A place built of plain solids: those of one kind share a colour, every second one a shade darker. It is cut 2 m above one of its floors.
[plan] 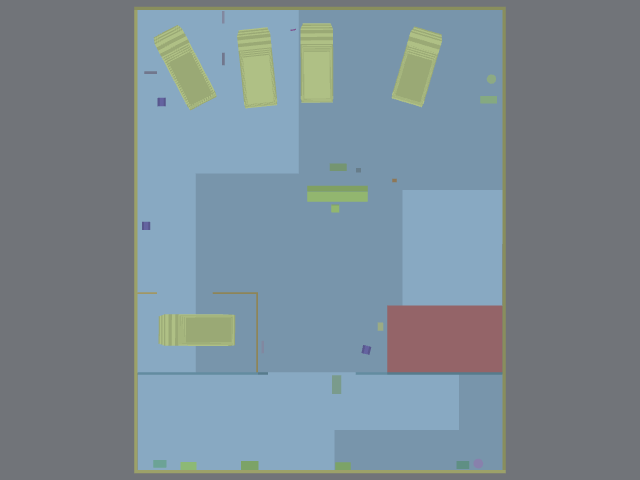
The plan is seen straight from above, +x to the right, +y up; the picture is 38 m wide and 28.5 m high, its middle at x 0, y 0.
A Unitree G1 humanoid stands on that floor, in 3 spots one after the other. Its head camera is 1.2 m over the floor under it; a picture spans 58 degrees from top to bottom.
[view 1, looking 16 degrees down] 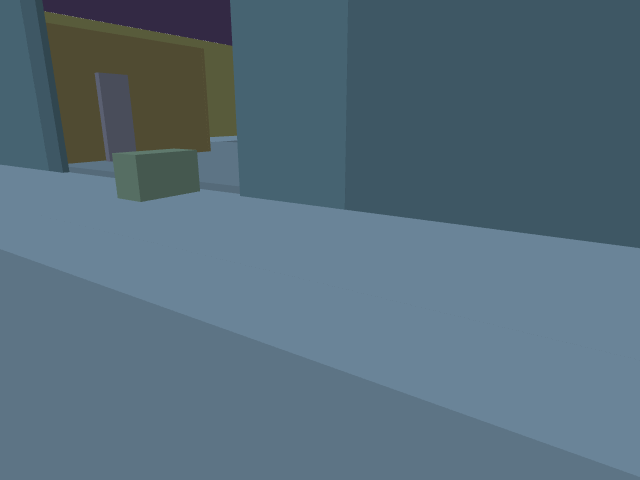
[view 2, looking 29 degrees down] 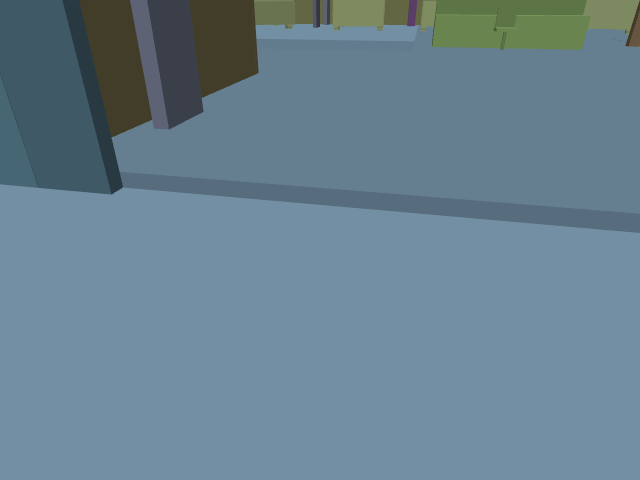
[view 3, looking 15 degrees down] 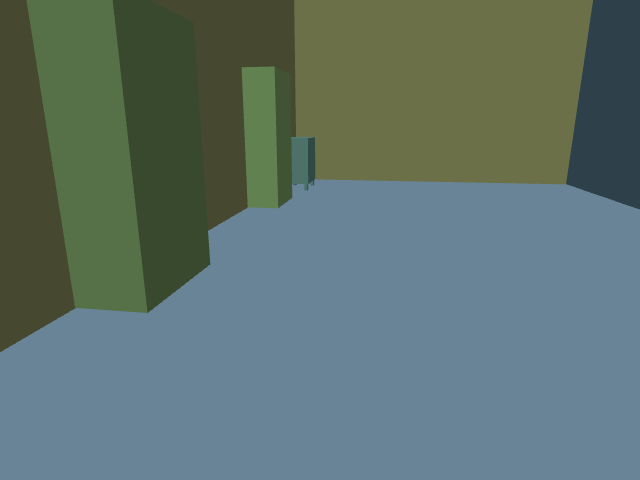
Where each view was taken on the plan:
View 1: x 6.79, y -12.90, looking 123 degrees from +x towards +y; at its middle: floor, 4.35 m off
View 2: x -1.07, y -10.44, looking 102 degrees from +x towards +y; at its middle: floor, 2.48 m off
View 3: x -1.24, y -11.60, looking -171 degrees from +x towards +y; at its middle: floor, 4.64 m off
